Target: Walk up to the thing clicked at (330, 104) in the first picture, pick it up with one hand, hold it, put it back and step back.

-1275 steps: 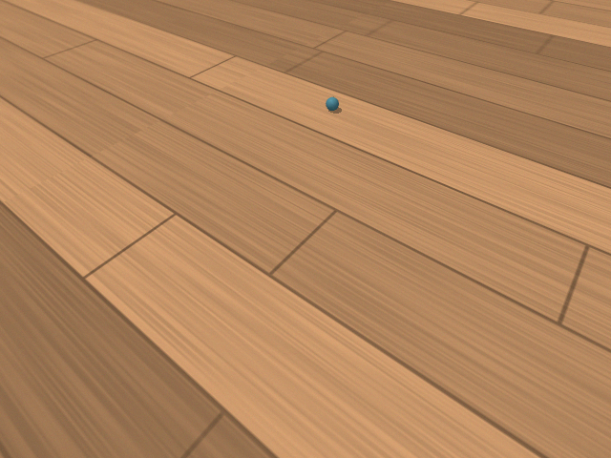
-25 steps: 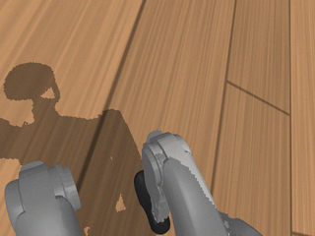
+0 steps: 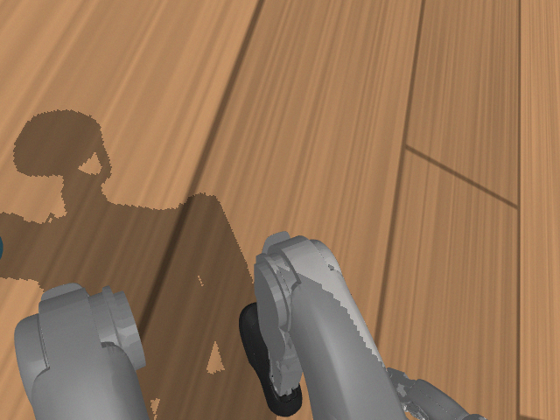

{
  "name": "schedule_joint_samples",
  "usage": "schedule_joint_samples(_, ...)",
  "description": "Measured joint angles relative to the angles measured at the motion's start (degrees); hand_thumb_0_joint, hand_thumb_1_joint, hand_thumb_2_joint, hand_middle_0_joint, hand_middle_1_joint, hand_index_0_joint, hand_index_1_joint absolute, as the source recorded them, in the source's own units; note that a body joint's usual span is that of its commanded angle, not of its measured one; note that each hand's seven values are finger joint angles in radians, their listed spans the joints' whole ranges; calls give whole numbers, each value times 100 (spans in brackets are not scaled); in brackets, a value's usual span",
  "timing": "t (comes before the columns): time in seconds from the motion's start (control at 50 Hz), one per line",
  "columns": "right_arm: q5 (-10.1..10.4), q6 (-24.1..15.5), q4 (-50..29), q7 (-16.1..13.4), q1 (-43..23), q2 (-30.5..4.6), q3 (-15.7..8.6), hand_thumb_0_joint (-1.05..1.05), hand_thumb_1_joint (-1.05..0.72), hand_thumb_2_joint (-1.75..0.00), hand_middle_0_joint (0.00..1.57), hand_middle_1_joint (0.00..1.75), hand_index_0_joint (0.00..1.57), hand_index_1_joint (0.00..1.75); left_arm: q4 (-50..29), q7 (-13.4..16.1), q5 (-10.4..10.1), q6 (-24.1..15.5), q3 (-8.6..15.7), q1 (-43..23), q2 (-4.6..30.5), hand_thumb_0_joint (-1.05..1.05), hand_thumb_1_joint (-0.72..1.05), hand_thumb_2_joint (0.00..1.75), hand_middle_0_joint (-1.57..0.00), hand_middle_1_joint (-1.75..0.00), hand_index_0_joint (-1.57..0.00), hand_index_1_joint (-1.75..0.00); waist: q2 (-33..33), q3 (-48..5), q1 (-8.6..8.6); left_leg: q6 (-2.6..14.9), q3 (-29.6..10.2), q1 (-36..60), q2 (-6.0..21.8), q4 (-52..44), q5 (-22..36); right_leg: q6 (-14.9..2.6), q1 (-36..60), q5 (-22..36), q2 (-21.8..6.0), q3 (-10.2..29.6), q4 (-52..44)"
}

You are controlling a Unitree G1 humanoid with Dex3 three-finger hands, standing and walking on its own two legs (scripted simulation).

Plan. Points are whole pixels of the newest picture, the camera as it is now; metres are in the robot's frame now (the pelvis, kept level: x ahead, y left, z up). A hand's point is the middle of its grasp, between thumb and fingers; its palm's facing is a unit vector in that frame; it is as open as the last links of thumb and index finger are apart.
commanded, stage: close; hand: left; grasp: from above
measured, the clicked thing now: out of the picture +0.39 +0.31 -0.26
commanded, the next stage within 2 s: settle in 0.60 s
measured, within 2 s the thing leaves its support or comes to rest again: leaves its support in 1.02 s
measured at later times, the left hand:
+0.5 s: hand out of the picture +0.37 +0.32 -0.25, palm faces -0.45 -0.14 -0.88, open 10.8 cm
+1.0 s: hand out of the picture +0.38 +0.32 -0.25, palm faces -0.42 -0.18 -0.89, open 10.5 cm
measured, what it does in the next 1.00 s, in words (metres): stands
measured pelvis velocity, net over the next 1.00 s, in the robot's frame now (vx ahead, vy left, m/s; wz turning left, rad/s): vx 0.00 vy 0.00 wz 0.00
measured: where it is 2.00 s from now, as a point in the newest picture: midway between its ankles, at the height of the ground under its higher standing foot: (206, 413)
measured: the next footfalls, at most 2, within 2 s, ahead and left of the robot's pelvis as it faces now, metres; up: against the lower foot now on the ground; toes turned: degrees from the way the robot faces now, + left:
none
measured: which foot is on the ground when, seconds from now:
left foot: down 0.00-1.00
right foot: down 0.00-1.00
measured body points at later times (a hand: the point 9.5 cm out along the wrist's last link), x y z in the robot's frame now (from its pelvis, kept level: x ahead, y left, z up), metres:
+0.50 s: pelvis +0.00 +0.00 +0.00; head +0.25 +0.13 +0.35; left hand +0.39 +0.32 -0.20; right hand +0.08 -0.26 -0.06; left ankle +0.07 +0.13 -0.27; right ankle +0.12 -0.13 -0.27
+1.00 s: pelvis +0.00 +0.00 +0.00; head +0.25 +0.13 +0.36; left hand +0.40 +0.32 -0.20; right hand +0.08 -0.26 -0.06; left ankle +0.07 +0.13 -0.27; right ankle +0.12 -0.13 -0.27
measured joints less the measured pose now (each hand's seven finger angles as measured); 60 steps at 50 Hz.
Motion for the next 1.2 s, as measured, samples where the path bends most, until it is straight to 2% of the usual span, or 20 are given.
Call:
schedule_joint_samples(0.08, 17, 11, 17, -27, 19, -20, -25, 0, -90, -90, 20, 30, 19, 30, 13, -102, 1, -42, 29, -17, 15, -1, 2, 52, -50, -73, -52, -68, 7, -14, 0, 9, 17, 0, -5, 0, -1, 4, 7, -13, -9, 12, 8)
schedule_joint_samples(0.16, 17, 30, 21, -33, 40, -14, -16, 0, -90, -90, 20, 30, 19, 30, 18, -127, 7, -79, -70, -41, 20, -1, 2, 50, -54, -71, -52, -66, 6, -12, 7, 13, 24, -2, -9, 1, 0, -16, 12, -20, -16, 14, 10)
schedule_joint_samples(0.46, 43, 55, 88, -19, 64, 104, 34, 0, -89, -89, 20, 30, 20, 30, -19, 22, 33, -60, -193, -17, -41, -1, 3, 50, -67, -66, -51, -62, 35, -24, 39, 40, 38, -8, 4, -36, -22, -27, 22, -42, -22, 15, -40)
schedule_joint_samples(0.62, 52, -15, 36, 20, 66, 57, 45, 0, -89, -89, 20, 30, 20, 30, 43, -4, 49, -78, -156, -44, 1, 0, 2, 52, -72, -65, -52, -62, 44, -1, 8, 24, 29, 4, -7, -27, -29, -9, 30, -49, -33, 10, -24)
schedule_joint_samples(0.78, 48, 0, 35, -20, 62, 25, 28, 0, -90, -89, 20, 30, 19, 30, 5, -1, -18, -64, -150, -31, 20, 0, 2, 52, -76, -67, -53, -64, 28, 34, 0, 11, 22, 23, 4, -58, -19, 0, 34, -25, -30, 4, -53)
schedule_joint_samples(0.9, 71, -6, 30, -17, 127, 2, 7, 0, -91, -90, 20, 30, 19, 30, -107, -152, -50, -25, -68, -18, -7, 0, 1, 53, -79, -73, -54, -69, 36, 3, 8, 7, 29, 3, -5, -59, -17, -3, 17, -32, -42, 8, -45)
schedule_joint_samples(1.04, 196, 70, 86, 29, 253, 71, -169, 0, -91, -90, 20, 30, 20, 30, -862, -332, -51, 31, 172, 290, -250, 0, 1, 53, -81, -78, -54, -75, 135, -210, 124, -13, 53, -81, -23, -76, -32, -87, -71, -70, -76, 16, -29)
schedule_joint_samples(1.1, 302, 172, 105, 47, 298, 125, -294, 0, -91, -90, 20, 30, 20, 30, -1216, -460, -95, 133, 169, 439, -434, 0, 1, 53, -82, -80, -54, -76, 234, -409, 210, -13, 96, -137, -26, -107, -38, -96, -137, -93, -94, 47, -26)
schedule_joint_samples(1.2, 505, 363, 127, 22, 281, 223, -510, 0, -91, -90, 20, 30, 20, 30, -1585, -721, -206, 347, -1, 550, -742, 0, 0, 53, -83, -79, -55, -75, 425, -740, 371, 3, 240, -182, -18, -243, 0, -122, -218, -105, -133, 154, -62)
